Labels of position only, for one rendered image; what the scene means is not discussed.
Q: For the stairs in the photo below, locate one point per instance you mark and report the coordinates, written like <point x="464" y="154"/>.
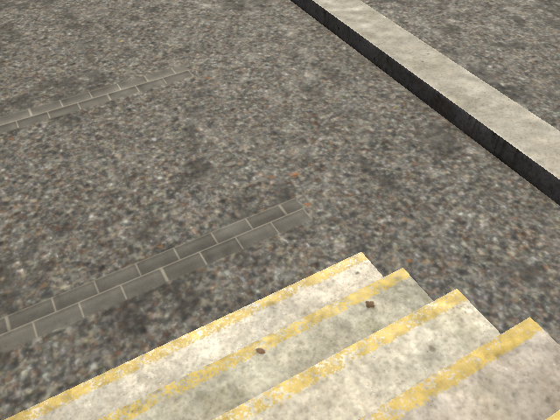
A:
<point x="345" y="343"/>

